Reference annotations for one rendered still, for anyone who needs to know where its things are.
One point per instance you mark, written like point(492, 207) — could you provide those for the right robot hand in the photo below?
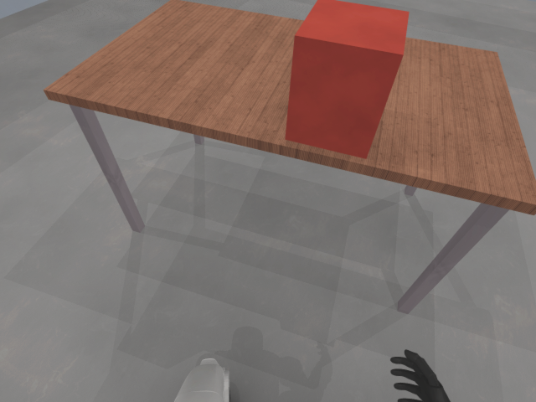
point(429, 389)

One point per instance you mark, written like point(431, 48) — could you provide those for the left robot thigh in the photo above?
point(205, 383)

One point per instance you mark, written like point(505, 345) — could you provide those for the table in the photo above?
point(448, 126)

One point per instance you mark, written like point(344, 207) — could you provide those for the carton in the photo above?
point(345, 59)

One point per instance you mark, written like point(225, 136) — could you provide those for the left robot shin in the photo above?
point(209, 361)

